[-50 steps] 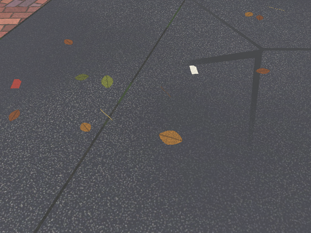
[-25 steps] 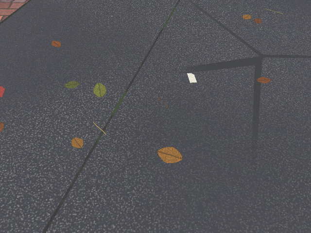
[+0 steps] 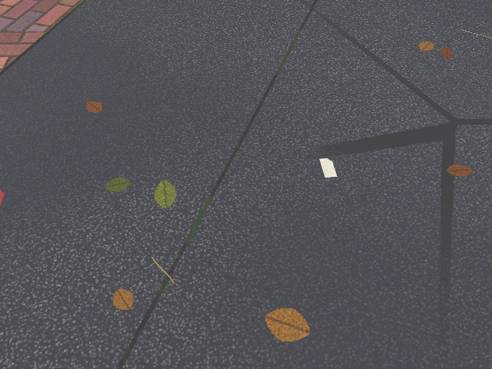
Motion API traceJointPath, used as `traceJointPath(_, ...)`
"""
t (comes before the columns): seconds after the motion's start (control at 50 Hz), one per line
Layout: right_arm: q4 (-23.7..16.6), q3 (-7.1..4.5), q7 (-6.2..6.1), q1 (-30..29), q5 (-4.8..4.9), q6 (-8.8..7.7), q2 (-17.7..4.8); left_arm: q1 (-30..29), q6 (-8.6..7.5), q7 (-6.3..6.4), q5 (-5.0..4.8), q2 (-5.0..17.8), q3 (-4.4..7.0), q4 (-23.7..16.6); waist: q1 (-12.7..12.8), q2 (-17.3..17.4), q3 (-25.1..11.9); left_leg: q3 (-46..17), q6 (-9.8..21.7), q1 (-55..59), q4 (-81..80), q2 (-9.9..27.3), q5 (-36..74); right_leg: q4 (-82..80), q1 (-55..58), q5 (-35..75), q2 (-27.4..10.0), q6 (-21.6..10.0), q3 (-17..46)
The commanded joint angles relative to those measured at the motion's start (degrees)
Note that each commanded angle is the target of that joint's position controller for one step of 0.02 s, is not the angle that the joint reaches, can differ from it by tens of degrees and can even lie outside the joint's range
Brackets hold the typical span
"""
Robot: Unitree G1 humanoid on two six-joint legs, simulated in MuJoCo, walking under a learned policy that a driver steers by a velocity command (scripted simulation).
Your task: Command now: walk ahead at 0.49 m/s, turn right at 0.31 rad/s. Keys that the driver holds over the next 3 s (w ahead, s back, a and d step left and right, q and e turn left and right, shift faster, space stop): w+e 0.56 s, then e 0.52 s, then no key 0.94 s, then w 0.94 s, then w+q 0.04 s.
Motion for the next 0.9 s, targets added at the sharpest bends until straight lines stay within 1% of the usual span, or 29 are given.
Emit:
traceJointPath(0.02, -4.36, 0.09, 0.20, -4.98, 0.56, -0.11, -1.69, 2.03, -0.65, 0.23, -0.07, 6.91, 0.92, -2.87, -0.31, -4.38, 3.50, 2.71, -1.77, 0.12, -8.76, -2.17, 5.91, -6.34, -3.79, 19.96, -13.98, -5.51, 12.16)
traceJointPath(0.1, -7.56, 0.23, 0.00, -11.89, 1.14, -0.46, -2.60, 5.46, -0.17, 0.55, 0.35, 7.76, 1.24, -2.90, 2.14, -5.56, 2.60, 2.56, -1.76, -0.70, -14.63, -3.87, 6.16, -2.24, 3.12, 25.31, -14.85, -5.93, 14.32)
traceJointPath(0.14, -9.12, 0.12, -0.07, -13.39, 1.38, -1.01, -3.55, 5.41, 0.14, 0.87, 0.74, 8.49, 1.64, -3.33, 2.08, -6.11, 2.51, 1.83, -1.03, 0.31, -17.23, -4.36, 3.70, 0.18, 5.60, 27.60, -15.87, -5.85, 16.13)
traceJointPath(0.18, -8.73, -0.39, -0.35, -8.75, 1.60, -1.80, -5.00, 2.53, 0.28, 1.14, 0.88, 9.79, 2.23, -4.43, -0.93, -6.73, 0.99, 1.62, 0.35, 8.99, -21.47, -5.88, -0.21, 4.65, 4.35, 32.83, -15.70, -4.11, 16.39)
traceJointPath(0.2, -7.12, -1.04, -0.75, -2.70, 1.55, -2.33, -6.29, 1.23, 0.16, 0.91, 0.69, 10.51, 2.52, -4.95, -3.49, -6.13, -1.99, 2.26, 1.31, 17.59, -24.07, -7.39, -0.98, 10.83, 2.93, 37.07, -14.38, -3.02, 15.73)
traceJointPath(0.22, -4.81, -1.97, -1.41, 6.27, 0.83, -3.13, -8.39, 0.15, -0.04, 0.52, 0.17, 10.03, 2.52, -5.53, -7.43, -3.34, -7.22, 0.85, 2.97, 30.38, -26.68, -5.49, 1.01, 21.89, -1.81, 33.94, -11.22, -1.75, 13.24)
traceJointPath(0.24, -4.48, -3.21, -2.29, 16.00, -0.82, -3.58, -13.37, -0.18, -0.36, 0.33, -0.52, 6.81, 1.76, -8.20, -10.40, 2.63, -16.52, -13.37, 5.64, 44.68, -27.39, 8.88, -7.52, 38.16, -11.37, 15.90, -7.44, -0.76, 10.39)
traceJointPath(0.26, -5.08, -4.12, -2.00, 14.73, -1.50, -2.79, -17.42, 6.34, 0.17, 0.57, -2.64, 2.24, 1.17, -9.72, -6.12, 15.23, -21.50, -37.63, 11.82, 54.26, -33.96, 21.63, -9.66, 53.05, -28.82, -20.11, 0.30, 0.72, 5.55)
traceJointPath(0.28, -5.97, -3.36, -1.77, 10.57, -0.46, -1.86, -12.06, 4.90, 1.11, 0.94, -0.90, 7.81, 2.31, -8.55, -4.62, 7.08, -16.56, -38.03, 11.80, 48.15, -35.44, 19.37, -15.82, 58.47, -32.60, -16.50, -4.43, 0.05, 7.80)
traceJointPath(0.3, -6.69, -2.06, -1.62, 6.23, 0.06, -1.95, -7.19, 0.61, 1.35, 0.45, -0.16, 7.86, 2.60, -9.06, -3.80, 1.83, -8.44, -28.23, 10.23, 39.99, -36.51, 16.45, -14.68, 57.66, -33.07, -10.82, -6.66, 0.26, 7.93)
traceJointPath(0.32, -6.40, -1.60, -1.46, 4.66, 0.09, -2.30, -5.47, -2.01, 1.46, -0.02, 0.11, 6.35, 2.50, -9.65, -3.17, 0.24, -4.35, -20.37, 8.90, 33.95, -38.25, 13.72, -8.30, 55.59, -31.82, -7.60, -8.40, 0.70, 7.74)
traceJointPath(0.36, -5.04, -1.17, -1.92, 5.66, 0.50, -2.97, -4.13, -3.25, 2.79, -1.06, 1.29, 5.67, 2.79, -10.32, -1.45, 3.31, -1.99, -10.76, 6.76, 28.58, -40.15, 9.97, -0.10, 53.02, -29.51, -5.66, -10.16, 1.73, 7.06)
traceJointPath(0.42, -3.37, -1.30, -1.76, 9.24, 1.37, -4.39, -4.44, -6.28, 4.38, -2.07, 1.38, 4.52, 2.70, -12.28, -0.67, 3.79, -1.89, -4.07, 6.93, 28.70, -41.30, 9.53, 9.26, 52.38, -31.88, -2.48, -10.63, 2.49, 5.87)
traceJointPath(0.46, -2.99, -1.51, -1.69, 10.61, 1.31, -4.65, -5.15, -10.47, 4.82, -2.67, 1.55, 4.66, 2.53, -14.11, -0.94, 3.29, -0.92, -0.48, 7.19, 29.32, -42.30, 9.43, 11.17, 50.70, -35.40, 1.29, -11.32, 2.99, 5.27)
traceJointPath(0.5, -2.54, -1.50, -1.61, 11.85, 1.06, -4.61, -5.29, -15.00, 4.88, -3.22, 1.46, 4.88, 2.25, -16.08, -1.44, 3.10, 0.43, 3.12, 7.17, 29.52, -42.94, 8.60, 12.68, 45.85, -37.22, 5.32, -11.46, 3.50, 4.32)
traceJointPath(0.56, -2.29, -1.62, -1.64, 12.83, 0.99, -4.52, -6.27, -21.47, 4.57, -3.94, 1.30, 4.39, 1.43, -18.61, -2.59, 3.12, 1.94, 7.96, 6.54, 29.70, -43.11, 7.55, 14.54, 33.96, -34.55, 10.94, -10.83, 3.49, 1.62)
traceJointPath(0.6, -2.06, -1.81, -2.04, 13.40, 1.22, -4.26, -7.50, -24.69, 4.34, -4.18, 1.49, 3.94, 0.93, -20.00, -3.02, 2.81, 3.26, 11.15, 6.01, 30.37, -41.15, 7.85, 23.46, 26.71, -31.04, 11.60, -9.74, 2.86, -1.56)
traceJointPath(0.66, -1.24, -2.25, -2.82, 15.37, 1.49, -3.15, -9.36, -24.13, 3.93, -3.96, 2.12, 4.90, 1.11, -20.52, -2.95, 4.21, 1.21, 13.88, 4.68, 35.43, -33.52, 8.43, 39.80, 21.75, -25.92, 7.42, -6.47, 1.06, -4.65)
traceJointPath(0.7, -1.35, -2.83, -3.38, 14.96, 1.66, -1.98, -10.97, -17.53, 3.48, -3.43, 2.37, 6.72, 1.92, -19.03, -0.49, 5.53, -2.75, 14.50, 3.98, 37.41, -22.24, 8.32, 48.01, 18.95, -19.05, 3.33, -2.94, -1.04, -5.25)
traceJointPath(0.72, -1.74, -3.00, -3.38, 14.52, 1.92, -1.32, -11.40, -11.50, 2.82, -2.93, 2.63, 7.99, 2.64, -17.25, 1.93, 4.39, -6.42, 14.65, 3.16, 35.89, -12.17, 7.87, 43.75, 14.65, -11.88, 5.69, -1.44, -2.28, -4.38)
traceJointPath(0.74, -2.49, -3.05, -3.07, 14.53, 2.25, -1.10, -11.35, -5.55, 2.01, -1.97, 3.36, 10.98, 3.72, -15.59, 5.10, 0.20, -10.64, 15.33, 0.72, 28.62, 2.52, 5.71, 28.05, 9.54, -1.09, 17.12, -4.39, -4.21, 0.18)
traceJointPath(0.76, -5.31, -1.85, -2.59, 19.22, 1.53, -0.87, -4.75, -6.17, 1.75, -1.28, 3.01, 17.78, 5.18, -16.08, -0.45, -11.52, -16.53, 14.31, -1.50, 10.18, 20.58, -0.95, -28.54, 19.75, 15.70, 55.81, -22.47, -9.01, 18.68)
traceJointPath(0.78, -6.90, -2.03, -2.52, 19.59, 2.29, 0.01, -6.78, -2.30, 2.76, -0.86, 0.42, 20.49, 6.06, -17.77, 2.40, -10.25, -26.15, 3.72, -3.01, 1.80, 32.53, -6.85, -32.61, 14.88, 21.88, 59.93, -29.36, -18.45, 35.34)
traceJointPath(0.8, -7.30, -2.02, -2.51, 15.06, 1.99, 0.27, -7.41, -5.26, 3.87, -0.11, -0.10, 18.18, 5.71, -18.70, 2.07, -3.76, -21.23, -0.29, -2.90, -1.47, 32.29, -3.68, -25.36, 11.23, 16.48, 52.07, -26.96, -17.03, 29.59)
traceJointPath(0.82, -8.14, -1.64, -2.46, 11.52, 1.94, 0.07, -6.76, -10.14, 4.35, 0.28, -0.60, 14.63, 4.75, -19.40, 0.89, -3.28, -13.37, -0.29, -2.87, -1.95, 28.82, -2.22, -19.99, 8.41, 7.74, 45.62, -24.22, -15.24, 25.18)
traceJointPath(0.84, -8.03, -1.74, -2.59, 10.24, 1.12, 0.28, -6.95, -12.79, 4.51, 0.42, -0.88, 11.92, 3.97, -19.41, -1.13, -1.42, -8.67, -0.92, -2.99, -0.49, 24.46, -0.87, -17.53, 6.32, 1.41, 42.07, -20.76, -12.62, 22.40)
traceJointPath(0.86, -8.23, -1.90, -2.58, 10.91, 0.16, 1.24, -7.30, -13.93, 4.62, 0.65, -1.24, 10.38, 3.54, -19.66, -2.63, -1.98, -7.03, -1.20, -3.30, 2.28, 21.45, -0.37, -16.64, 4.85, -3.45, 39.69, -18.51, -11.17, 20.29)
traceJointPath(0.88, -7.96, -1.96, -2.57, 12.12, -0.24, 2.36, -7.20, -14.24, 4.53, 0.56, -0.88, 9.81, 3.24, -19.74, -3.48, -2.17, -7.23, -1.20, -3.45, 4.96, 19.55, -0.59, -16.03, 4.07, -6.27, 38.41, -17.20, -9.95, 19.19)
traceJointPath(0.9, -8.17, -1.88, -2.53, 12.50, -0.15, 3.20, -6.77, -13.82, 4.19, 0.33, -0.44, 10.55, 3.36, -19.78, -3.94, -1.99, -7.99, -1.12, -3.55, 6.28, 18.10, -1.20, -15.54, 3.90, -7.45, 38.36, -16.31, -9.38, 18.83)
Next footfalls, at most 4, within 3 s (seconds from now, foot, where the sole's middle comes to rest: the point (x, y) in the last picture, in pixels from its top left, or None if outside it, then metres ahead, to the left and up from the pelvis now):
0.22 left None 0.31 0.12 -0.78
0.74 right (327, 367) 0.50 -0.15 -0.78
1.38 left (266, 338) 0.57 0.01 -0.78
1.66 right None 0.41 -0.13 -0.78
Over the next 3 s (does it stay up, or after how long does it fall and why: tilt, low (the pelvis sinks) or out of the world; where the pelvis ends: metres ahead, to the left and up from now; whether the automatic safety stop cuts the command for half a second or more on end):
stays up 0.74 -0.30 0.00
